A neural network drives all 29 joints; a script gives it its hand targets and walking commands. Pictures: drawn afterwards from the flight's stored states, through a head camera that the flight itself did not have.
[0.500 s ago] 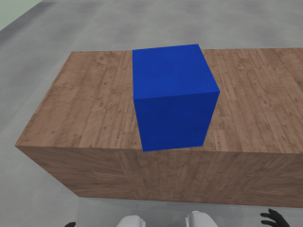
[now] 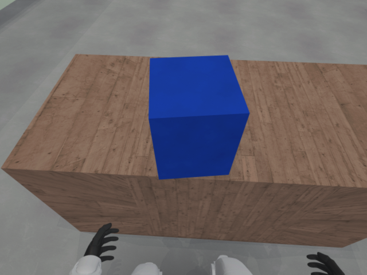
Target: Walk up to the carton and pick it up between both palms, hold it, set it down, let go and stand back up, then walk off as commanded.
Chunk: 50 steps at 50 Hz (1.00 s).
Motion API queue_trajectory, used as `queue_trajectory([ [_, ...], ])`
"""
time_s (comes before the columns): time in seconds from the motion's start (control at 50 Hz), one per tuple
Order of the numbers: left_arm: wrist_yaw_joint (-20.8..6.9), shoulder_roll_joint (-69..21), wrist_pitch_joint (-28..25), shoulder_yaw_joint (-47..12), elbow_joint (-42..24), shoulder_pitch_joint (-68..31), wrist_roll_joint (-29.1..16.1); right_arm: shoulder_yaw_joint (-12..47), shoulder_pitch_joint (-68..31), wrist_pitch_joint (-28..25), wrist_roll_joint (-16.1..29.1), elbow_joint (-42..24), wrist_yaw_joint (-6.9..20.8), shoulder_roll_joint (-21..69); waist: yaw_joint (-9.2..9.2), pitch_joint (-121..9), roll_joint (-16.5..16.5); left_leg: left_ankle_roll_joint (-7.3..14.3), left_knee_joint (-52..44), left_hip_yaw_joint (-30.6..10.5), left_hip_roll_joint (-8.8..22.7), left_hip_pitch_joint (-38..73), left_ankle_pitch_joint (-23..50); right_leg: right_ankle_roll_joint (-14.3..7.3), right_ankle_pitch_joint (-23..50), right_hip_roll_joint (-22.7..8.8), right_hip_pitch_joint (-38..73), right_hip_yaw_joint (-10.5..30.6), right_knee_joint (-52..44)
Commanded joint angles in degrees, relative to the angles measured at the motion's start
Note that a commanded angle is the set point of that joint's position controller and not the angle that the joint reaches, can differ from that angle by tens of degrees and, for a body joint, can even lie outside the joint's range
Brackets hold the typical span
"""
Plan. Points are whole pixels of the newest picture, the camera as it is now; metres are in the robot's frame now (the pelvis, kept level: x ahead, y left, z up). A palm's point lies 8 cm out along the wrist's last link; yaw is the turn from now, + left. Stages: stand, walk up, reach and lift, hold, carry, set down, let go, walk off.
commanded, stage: reach and lift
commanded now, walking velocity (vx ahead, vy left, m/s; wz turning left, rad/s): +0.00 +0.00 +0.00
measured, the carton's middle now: (191, 120) +0.48 +0.01 +0.03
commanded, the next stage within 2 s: none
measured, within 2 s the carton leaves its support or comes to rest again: neither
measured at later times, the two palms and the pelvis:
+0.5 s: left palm (81, 254) +0.16 +0.23 -0.01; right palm out of the picture +0.12 -0.23 -0.03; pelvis -0.06 +0.01 +0.01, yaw -2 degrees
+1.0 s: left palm (109, 255) +0.16 +0.17 -0.02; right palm out of the picture +0.12 -0.23 -0.01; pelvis -0.06 -0.02 +0.01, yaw -1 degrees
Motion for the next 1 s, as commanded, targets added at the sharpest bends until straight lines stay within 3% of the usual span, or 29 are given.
queue_trajectory([
  [0.0, 4.01, 8.95, -6.72, 6.52, -21.86, -4.64, -0.4, -1.26, -3.42, -3.39, 2.37, -24.07, -0.29, 2.33, 3.41, -14.54, -2.46, 4.53, -17.38, 5.52, -6.16, 7.79, 2.14, -2.1, -4.47, -1.79, 12.67, 5.17, -23.99],
  [0.06, 2.65, 9.99, -6.0, 5.99, -22.12, -6.93, -1.35, 1.63, -2.45, -1.93, 4.09, -32.26, -1.57, 4.3, 4.23, -12.25, -8.34, 4.89, -8.02, 4.45, -9.56, 27.61, 4.58, -6.61, -23.27, -9.51, -10.48, 9.74, -32.61],
  [0.12, 1.81, 11.24, -5.1, 5.81, -25.41, -12.0, -1.78, 2.96, -1.86, 0.89, 4.67, -37.62, -3.34, 6.14, 3.98, -13.42, -11.1, 4.6, -3.19, 2.9, -11.07, 35.13, 5.27, -8.03, -33.27, -12.75, -20.13, 12.33, -36.71],
  [0.18, 2.3, 10.91, -4.05, 5.29, -28.53, -15.39, -2.14, 2.85, -2.03, 4.32, 6.01, -37.12, -3.91, 6.38, 1.93, -10.49, -8.39, 4.33, -3.78, 1.81, -11.2, 40.18, 3.59, -10.06, -35.06, -12.89, -22.81, 11.37, -37.84],
  [0.24, 4.15, 7.95, -2.49, 2.7, -30.23, -16.6, -2.8, 0.26, -5.86, 7.05, 5.82, -36.58, -3.27, 4.38, 2.16, -8.4, -0.9, 3.74, -8.16, -1.38, -8.82, 35.04, -3.27, -10.02, -30.38, -10.11, -19.04, 7.86, -33.13],
  [0.26, 5.01, 6.23, -2.53, 2.7, -30.52, -16.51, -1.52, -1.49, -7.65, 7.32, 5.71, -37.82, -2.8, 0.31, 1.2, -9.42, 4.76, 5.92, -13.3, -3.48, -4.73, 24.64, -12.95, -8.68, -22.4, -5.37, -7.62, 3.67, -26.59],
  [0.28, 6.36, 4.27, -3.17, 2.26, -30.63, -17.98, 0.59, -2.89, -9.95, 7.77, 4.44, -36.53, -1.64, -2.82, 0.94, -9.13, 13.64, 9.16, -25.17, -3.17, 0.7, 1.4, -25.76, -4.78, -9.01, 2.43, 16.63, -1.33, -17.46],
  [0.3, 7.26, 0.83, -4.97, 1.96, -25.77, -18.06, 3.01, -4.91, -11.94, 8.48, 2.79, -34.52, 0.11, -7.45, 1.98, -8.04, 25.14, 13.67, -41.45, -3.62, 8.67, -33.62, -42.54, 1.79, 4.35, 12.87, 49.86, -6.76, -3.84],
  [0.32, 6.61, 0.86, -7.22, 2.07, -19.33, -17.49, 4.95, -6.27, -16.18, 7.12, 3.27, -33.45, 0.59, -11.64, 1.76, -9.99, 27.68, 15.83, -46.16, -4.99, 12.31, -48.21, -46.19, 4.57, 15.32, 14.97, 65.59, -8.59, 3.44],
  [0.36, 6.15, -0.1, -10.04, 1.83, -16.46, -17.27, 4.07, -5.16, -21.14, 5.06, 3.94, -32.32, 1.5, -10.3, 3.65, -12.72, 23.77, 15.48, -42.82, -3.24, 11.49, -49.95, -38.1, 3.86, 18.22, 14.41, 68.35, -6.39, 3.38],
  [0.38, 6.38, 0.7, -11.34, 2.25, -15.17, -18.49, 3.58, -4.16, -23.34, 4.35, 4.66, -33.2, 2.05, -10.22, 4.51, -12.25, 23.69, 15.91, -41.01, -2.73, 10.75, -50.49, -40.49, 3.57, 15.07, 13.99, 65.92, -5.22, 3.86],
  [0.42, 6.68, -1.69, -12.74, -0.3, -8.9, -15.43, -0.31, -4.6, -24.33, 4.14, 4.92, -31.33, 3.07, -10.16, 2.32, -9.28, 16.27, 14.42, -38.56, -1.49, 8.48, -44.97, -36.09, 2.58, 8.71, 12.4, 58.91, -3.44, -1.43],
  [0.44, 6.32, -0.57, -13.96, 0.64, -6.12, -16.96, -1.84, -2.48, -23.81, 4.15, 4.72, -31.38, 2.9, -7.06, 1.79, -9.55, 8.04, 14.27, -34.69, 0.06, 5.86, -39.88, -31.75, 2.81, 3.3, 11.08, 53.06, -1.55, -5.25],
  [0.46, 6.72, -0.85, -14.45, 0.64, -8.27, -14.33, -3.88, -3.92, -20.05, 3.4, 4.29, -29.59, 2.49, -5.1, 0.17, -9.53, 2.23, 11.16, -30.32, 1.45, 3.71, -29.95, -21.36, 2.53, -0.59, 7.4, 43.72, 1.65, -10.89],
  [0.48, 6.89, 0.24, -14.97, 1.16, -7.23, -13.51, -7.31, -1.21, -20.26, 3.13, 3.67, -29.7, 2.34, -0.88, 2.3, -10.39, -6.78, 7.32, -22.84, 4.25, -1.93, -12.0, -5.06, 0.71, -9.19, 1.64, 26.24, 6.1, -20.43],
  [0.5, 6.85, 0.45, -15.35, 1.04, -10.95, -11.0, -9.0, -1.15, -16.01, 2.71, 3.5, -26.21, 1.28, 1.01, 2.58, -11.86, -10.45, 4.88, -20.81, 3.8, -4.33, 3.27, 5.55, -0.32, -4.09, -1.8, 14.62, 6.98, -25.09],
  [0.52, 6.12, -1.97, -16.29, -1.1, -11.01, -8.41, -9.23, -0.1, -13.55, 1.79, 4.31, -24.91, 0.57, 2.48, 1.59, -12.29, -10.78, 4.68, -21.72, 2.59, -3.9, 8.64, 9.45, 0.94, 9.54, -0.3, 11.57, 5.32, -24.53],
  [0.54, 5.48, -1.09, -17.96, -0.79, -12.07, -7.92, -10.56, 0.14, -14.06, 0.0, 6.2, -24.52, 0.56, 2.03, 0.35, -16.22, -12.98, 4.44, -21.77, 2.23, -3.72, 12.8, 11.18, 1.83, 14.59, 0.41, 13.21, 4.08, -24.51],
  [0.58, 4.78, 0.4, -20.13, -1.06, -9.45, -8.54, -12.5, 1.43, -14.44, -0.37, 6.57, -27.09, -0.39, 2.04, 0.44, -13.99, -15.71, 5.09, -20.37, 2.08, -4.12, 13.79, 7.88, 3.57, 7.06, -2.27, 10.37, 7.87, -27.13],
  [0.62, 4.15, 2.53, -21.62, 2.57, -9.02, -13.17, -12.65, 4.18, -17.18, -0.2, 6.2, -32.78, -2.07, 5.22, 2.81, -13.82, -22.53, 6.44, -17.68, 1.39, -4.96, 11.3, 7.49, 3.53, 0.17, -6.14, 9.76, 13.7, -29.45],
  [0.64, 3.76, 3.41, -21.48, 3.53, -8.6, -13.91, -12.34, 5.47, -15.91, 0.64, 6.91, -31.64, -2.72, 6.47, 2.99, -12.31, -21.64, 6.01, -17.11, 1.34, -5.2, 12.71, 7.25, 3.53, -4.66, -7.37, 8.5, 15.89, -31.42],
  [0.66, 4.06, 3.93, -21.47, 3.54, -9.95, -12.38, -11.03, 5.36, -14.59, 0.73, 6.76, -30.91, -3.4, 8.31, 2.52, -10.97, -16.41, 5.18, -18.24, 1.56, -4.72, 11.84, 6.95, 3.73, -3.33, -7.69, 9.82, 16.05, -31.97],
  [0.68, 4.16, 4.12, -21.92, 4.59, -9.7, -12.48, -10.53, 5.64, -14.92, 0.61, 7.38, -32.97, -3.45, 8.41, 3.93, -10.81, -15.32, 5.37, -19.42, 1.32, -4.62, 11.8, 6.12, 3.79, -5.33, -7.29, 9.94, 15.94, -32.28],
  [0.76, 7.15, 2.33, -22.49, 2.18, -21.33, -14.49, -7.57, 8.28, -14.28, -0.8, 11.56, -35.31, -3.18, 9.94, 5.83, -12.74, -1.24, 4.05, -19.89, 1.68, -4.93, 13.5, 7.28, 1.89, -6.62, -7.23, 9.6, 15.02, -32.2],
  [0.84, 9.65, 0.04, -22.69, -2.37, -29.04, -16.48, -6.88, 8.94, -16.93, -1.79, 13.81, -38.84, -2.05, 10.64, 6.41, -14.43, 7.2, 3.53, -21.62, 1.67, -4.38, 12.13, 6.05, 1.07, -3.11, -5.71, 10.38, 13.56, -30.08],
  [0.92, 11.84, -1.86, -22.1, -4.64, -35.23, -16.66, -6.95, 8.96, -17.67, -2.12, 16.54, -43.76, -0.66, 7.24, 6.13, -16.48, 4.76, 3.35, -20.23, 1.09, -4.5, 20.67, 6.33, -1.82, -6.74, -5.62, 1.83, 10.91, -31.31],
  [0.94, 12.13, -1.52, -21.81, -5.86, -36.7, -18.67, -7.9, 7.66, -19.73, -2.14, 15.96, -44.82, -0.46, 5.9, 4.8, -17.05, 3.92, 3.51, -19.72, 0.96, -4.78, 21.26, 4.86, -2.17, -7.55, -5.6, 0.46, 10.52, -31.05],
  [0.96, 12.36, -2.48, -20.95, -5.86, -34.68, -19.4, -7.6, 7.09, -20.45, -1.79, 16.37, -43.93, -0.49, 5.88, 4.53, -15.74, 4.25, 3.5, -20.27, 1.43, -4.77, 19.75, 4.39, -1.79, -8.0, -5.2, 0.49, 10.87, -31.1],
  [0.98, 12.01, -1.97, -20.35, -4.7, -32.03, -19.17, -8.2, 7.66, -21.16, -0.99, 16.59, -44.72, -0.92, 6.09, 4.56, -14.55, 1.01, 3.94, -18.95, 1.44, -5.23, 18.22, 4.12, -1.44, -8.43, -6.51, 0.32, 12.47, -31.59],
])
